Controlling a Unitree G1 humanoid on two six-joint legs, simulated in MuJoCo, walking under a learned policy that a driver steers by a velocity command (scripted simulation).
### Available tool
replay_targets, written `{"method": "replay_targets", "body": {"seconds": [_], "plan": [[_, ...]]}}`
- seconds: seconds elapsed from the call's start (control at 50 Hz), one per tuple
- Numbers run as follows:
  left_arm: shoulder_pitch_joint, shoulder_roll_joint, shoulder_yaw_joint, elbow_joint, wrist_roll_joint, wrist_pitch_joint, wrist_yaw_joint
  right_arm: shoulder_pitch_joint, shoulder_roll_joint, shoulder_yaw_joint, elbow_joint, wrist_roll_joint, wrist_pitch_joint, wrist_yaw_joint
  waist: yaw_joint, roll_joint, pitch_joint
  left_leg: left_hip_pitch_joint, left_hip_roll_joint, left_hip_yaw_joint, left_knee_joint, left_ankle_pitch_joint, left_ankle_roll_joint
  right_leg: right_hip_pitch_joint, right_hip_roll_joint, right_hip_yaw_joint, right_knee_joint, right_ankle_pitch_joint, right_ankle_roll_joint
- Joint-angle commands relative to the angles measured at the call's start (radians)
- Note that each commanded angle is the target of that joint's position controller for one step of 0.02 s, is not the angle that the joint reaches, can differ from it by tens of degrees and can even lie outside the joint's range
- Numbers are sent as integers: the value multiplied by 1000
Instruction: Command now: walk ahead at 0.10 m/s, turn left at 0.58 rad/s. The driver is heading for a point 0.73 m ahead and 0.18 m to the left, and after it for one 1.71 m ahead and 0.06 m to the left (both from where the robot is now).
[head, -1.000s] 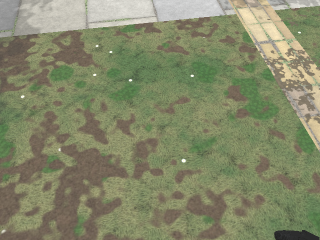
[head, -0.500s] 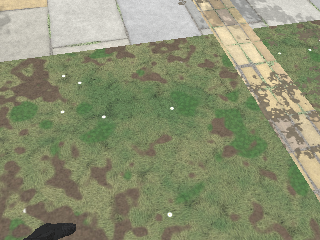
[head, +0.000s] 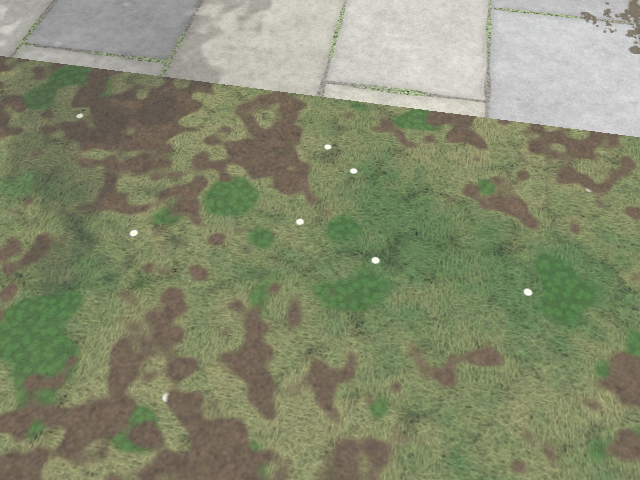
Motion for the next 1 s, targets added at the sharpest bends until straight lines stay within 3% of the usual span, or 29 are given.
{"method": "replay_targets", "body": {"seconds": [0.02, 0.04, 0.06, 0.08, 0.1, 0.12, 0.14, 0.16, 0.18, 0.24, 0.38, 0.44, 0.48, 0.5, 0.52, 0.54, 0.56, 0.6, 0.62, 0.68, 0.72, 0.8, 0.86, 0.88, 0.9, 0.92, 0.94, 0.96, 1.0], "plan": [[-60, 192, 48, -65, -24, 0, 1, 28, -90, -35, -87, -1, 2, 14, -47, -127, -122, 118, -20, 30, -100, -32, 44, 71, -279, 105, 33, 542, -144], [-67, 185, 47, -65, -30, 5, 2, 64, -100, -44, -81, -3, 1, 12, -74, -113, -136, 197, -49, 50, -188, 21, 67, 58, -254, 77, 121, 556, -114], [-19, 157, 41, -51, -22, 6, -1, 139, -147, -65, -62, -9, -2, -1, -99, -45, -180, 347, -75, 31, -268, 182, 105, 5, -190, 39, 283, 516, -64], [-7, 109, 23, -79, 22, 4, -5, 210, -271, -96, -69, -17, -4, -27, -107, 188, -244, 575, 141, -268, -269, 676, 200, -238, -95, -5, 589, 136, 19], [27, 78, 3, -111, 49, 4, -9, 172, -313, -89, -103, -37, -15, -25, -63, 302, -353, 700, 338, -598, -285, 723, 426, -489, 51, 126, 847, -470, 70], [-28, 137, 20, -93, 25, 12, -12, 163, -228, -68, -107, -28, -27, -13, -117, 124, -378, 644, 300, -533, -321, 578, 400, -507, 16, 268, 916, -425, 63], [-62, 141, 22, -106, 3, 19, -10, 117, -203, -57, -102, -20, -37, -11, -93, 88, -293, 564, 247, -435, -333, 466, 341, -526, -3, 271, 903, -343, 47], [-59, 128, 22, -94, 11, 25, 1, 73, -181, -53, -98, -5, -36, -16, -67, 26, -239, 494, 189, -379, -346, 331, 281, -528, -24, 274, 842, -265, 46], [-65, 139, 27, -95, 22, 32, 12, 32, -170, -47, -105, 2, -30, -23, -49, 44, -203, 417, 156, -348, -364, 264, 253, -499, -31, 276, 782, -209, 52], [-26, 113, 23, -84, 19, 40, 14, -5, -167, -44, -120, -20, -23, -39, -19, 96, -210, 314, 102, -311, -381, 252, 249, -394, 10, 260, 702, -131, 74], [-74, 94, 13, -107, 12, 33, 5, 15, -179, -54, -114, -15, -8, -53, -60, 133, -203, 291, 84, -426, -373, 2, 237, -298, 47, 291, 411, -103, 78], [-55, 101, 19, -111, 7, 21, -9, 12, -175, -53, -115, -7, 0, -48, -57, 150, -194, 309, 78, -496, -351, 5, 221, -244, 62, 290, 282, -108, 52], [14, 102, 27, -92, 10, 13, -17, -7, -168, -50, -116, 9, 10, -52, -15, 138, -187, 265, 34, -489, -303, -5, 175, -113, 59, 266, 67, 18, 17], [50, 154, 42, -87, 23, 15, -14, 19, -136, -42, -115, 11, 11, -55, -19, 60, -193, 176, -23, -433, -210, -116, 120, -7, -62, 353, -9, 52, -27], [30, 254, 63, -91, 44, 25, -7, 37, -96, -34, -138, 11, 7, -54, -67, -231, -145, -35, -190, -211, 2, -353, 53, 36, -276, 596, -74, 138, -152], [5, 222, 57, -113, 68, 20, -7, 35, -172, -57, -138, -5, -6, -53, -45, -304, -129, -76, -184, -163, 254, -458, 3, -49, -398, 742, -113, 219, -276], [-65, 167, 39, -143, 62, 17, 2, 62, -216, -76, -112, -3, -7, -48, -72, -219, -120, -61, -148, -186, 392, -391, -12, -69, -363, 655, -93, 249, -263], [-131, 110, 25, -161, 28, 20, 15, 109, -180, -74, -62, -2, 12, -51, -90, -160, -99, -79, -136, -155, 503, -278, -45, -46, -245, 471, -58, 241, -179], [-121, 102, 19, -161, 20, 23, 21, 110, -152, -66, -59, 0, 20, -49, -79, -155, -89, -95, -130, -144, 543, -253, -60, -33, -233, 426, -53, 288, -181], [-50, 116, 22, -153, 30, 40, 31, 27, -107, -46, -93, 16, 21, -43, -25, -178, -88, -123, -97, -72, 430, -207, -89, 57, -212, 336, -57, 330, -197], [-6, 141, 30, -142, 29, 48, 30, -14, -82, -31, -112, 7, 18, -40, 5, -194, -118, -77, -75, -64, 308, -238, -97, 108, -232, 334, -42, 371, -214], [-23, 187, 43, -138, 11, 52, 9, -3, -75, -18, -111, 0, 15, -31, 3, -229, -144, 127, -69, 3, 68, -283, -72, 54, -255, 304, -20, 441, -223], [-39, 182, 36, -122, -14, 51, 1, 72, -75, -21, -70, 0, 16, -25, -42, -210, -143, 291, -91, 34, -241, -88, -20, 20, -243, 291, 45, 433, -190], [-9, 156, 25, -103, -21, 47, 0, 93, -83, -23, -58, -3, 15, -26, -54, -182, -142, 396, -94, 25, -378, 30, 10, -31, -220, 271, 75, 379, -142], [37, 109, 8, -89, 3, 37, -7, 106, -122, -28, -62, -6, 15, -33, -40, -76, -191, 560, 0, -100, -382, 222, 40, -130, -171, 219, 156, 223, -57], [54, 35, -22, -112, 63, 23, -23, 97, -204, -38, -85, -17, 20, -48, 0, 218, -228, 677, 233, -343, -308, 620, 139, -316, -69, 126, 353, -229, 45], [-33, 83, -7, -131, 38, 26, -9, 85, -144, -19, -79, -47, 2, -37, -69, 215, -225, 514, 298, -386, -341, 504, 294, -331, -46, 199, 452, -385, 76], [-49, 134, 7, -125, 17, 32, -4, 80, -124, -15, -64, -45, -15, -30, -77, 154, -187, 496, 243, -357, -394, 257, 294, -353, -51, 210, 538, -360, 84], [-46, 155, 25, -102, 9, 38, -5, 121, -159, -27, -17, -12, -31, -32, -101, 149, -122, 516, 187, -360, -476, -239, 239, -479, -46, 207, 638, -267, 73]]}}
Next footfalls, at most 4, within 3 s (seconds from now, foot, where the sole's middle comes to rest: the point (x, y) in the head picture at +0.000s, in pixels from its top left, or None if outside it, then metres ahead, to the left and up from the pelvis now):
0.06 left None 0.14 0.12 -0.78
0.50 right None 0.15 -0.11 -0.78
0.90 left None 0.02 0.13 -0.78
1.34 right None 0.24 -0.03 -0.78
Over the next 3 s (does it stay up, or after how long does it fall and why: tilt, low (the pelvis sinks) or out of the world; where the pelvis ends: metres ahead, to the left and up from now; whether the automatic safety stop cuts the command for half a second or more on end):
stays up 0.95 0.38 -0.01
